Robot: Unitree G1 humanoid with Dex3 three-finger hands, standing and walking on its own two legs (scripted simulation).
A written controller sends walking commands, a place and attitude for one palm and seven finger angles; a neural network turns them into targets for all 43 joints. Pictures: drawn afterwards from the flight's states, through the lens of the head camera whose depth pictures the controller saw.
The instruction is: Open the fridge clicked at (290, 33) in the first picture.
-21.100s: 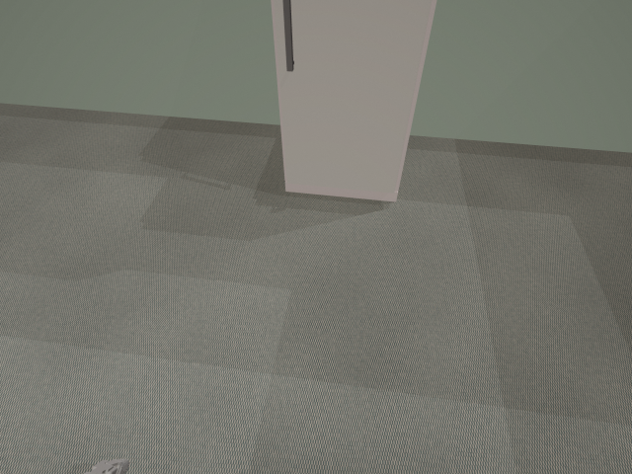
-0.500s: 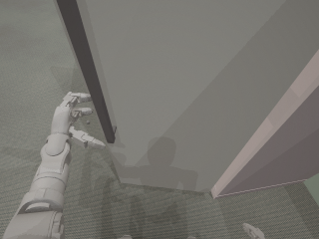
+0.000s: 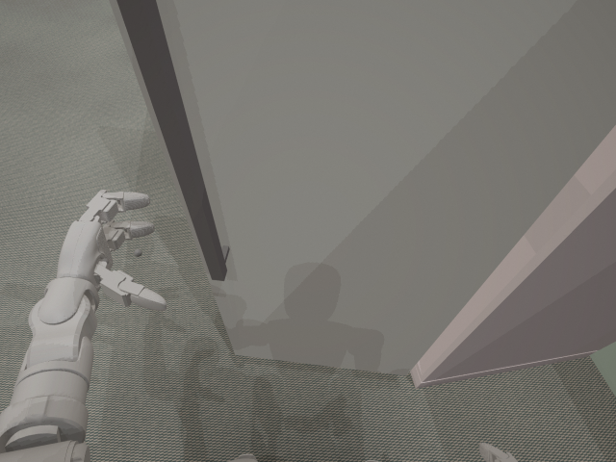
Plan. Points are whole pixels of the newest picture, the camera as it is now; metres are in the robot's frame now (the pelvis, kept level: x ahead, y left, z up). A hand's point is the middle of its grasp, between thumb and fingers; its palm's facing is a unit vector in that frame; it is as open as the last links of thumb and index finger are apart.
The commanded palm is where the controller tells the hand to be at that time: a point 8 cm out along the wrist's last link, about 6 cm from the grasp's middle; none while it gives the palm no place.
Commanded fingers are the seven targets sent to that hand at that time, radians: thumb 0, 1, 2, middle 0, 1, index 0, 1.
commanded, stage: slip the hand off the handle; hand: left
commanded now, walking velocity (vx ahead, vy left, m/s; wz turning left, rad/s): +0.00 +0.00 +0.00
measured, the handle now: (193, 158) +0.43 +0.16 +0.16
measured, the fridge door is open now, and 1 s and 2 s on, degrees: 74 74 74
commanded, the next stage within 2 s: draw the hand back to the body in 0.52 s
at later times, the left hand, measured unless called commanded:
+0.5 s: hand (114, 330) +0.26 +0.24 +0.05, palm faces +0.11 -0.98 -0.16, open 14.7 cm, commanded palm +0.23 +0.28 +0.07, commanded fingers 0.00 -0.55 0.20 -0.25 -1.15 -0.25 -1.15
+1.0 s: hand (75, 335) +0.24 +0.25 +0.10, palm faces +0.11 -0.99 -0.03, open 14.7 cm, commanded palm +0.20 +0.29 +0.11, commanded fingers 0.00 -0.55 0.20 -0.25 -1.15 -0.25 -1.15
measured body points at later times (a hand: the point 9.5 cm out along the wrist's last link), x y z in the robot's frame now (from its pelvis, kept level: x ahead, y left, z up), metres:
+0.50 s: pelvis +0.00 -0.01 +0.00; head +0.02 +0.00 +0.45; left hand +0.25 +0.29 +0.06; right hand +0.18 -0.24 -0.07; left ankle +0.01 +0.10 -0.70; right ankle +0.01 -0.14 -0.70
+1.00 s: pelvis +0.00 -0.01 +0.00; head +0.00 -0.01 +0.45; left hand +0.22 +0.30 +0.10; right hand +0.17 -0.25 -0.06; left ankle +0.01 +0.10 -0.70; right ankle +0.01 -0.14 -0.70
